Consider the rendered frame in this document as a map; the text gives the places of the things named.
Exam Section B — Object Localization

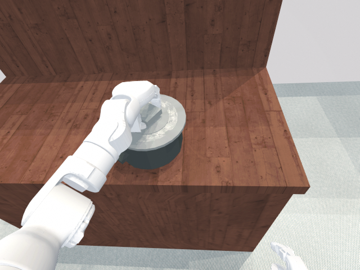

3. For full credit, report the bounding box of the left robot forearm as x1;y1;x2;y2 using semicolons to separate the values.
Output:
21;92;140;226

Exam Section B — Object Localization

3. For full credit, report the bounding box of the pot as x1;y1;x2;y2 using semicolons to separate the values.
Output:
118;133;183;169

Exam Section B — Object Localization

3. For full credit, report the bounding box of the robot left upper arm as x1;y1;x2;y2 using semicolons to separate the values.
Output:
0;182;95;270

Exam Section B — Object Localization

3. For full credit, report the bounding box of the robot left hand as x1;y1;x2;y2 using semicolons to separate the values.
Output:
112;81;161;132

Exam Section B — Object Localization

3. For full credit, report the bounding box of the table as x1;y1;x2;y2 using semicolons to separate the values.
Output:
0;0;310;252

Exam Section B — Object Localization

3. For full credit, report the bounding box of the knob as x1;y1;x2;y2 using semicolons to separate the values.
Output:
139;103;162;126

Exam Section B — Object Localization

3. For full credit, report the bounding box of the robot right hand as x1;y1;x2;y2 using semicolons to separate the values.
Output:
271;242;308;270

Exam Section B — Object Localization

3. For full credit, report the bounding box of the lid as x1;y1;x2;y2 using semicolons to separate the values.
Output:
128;94;186;151

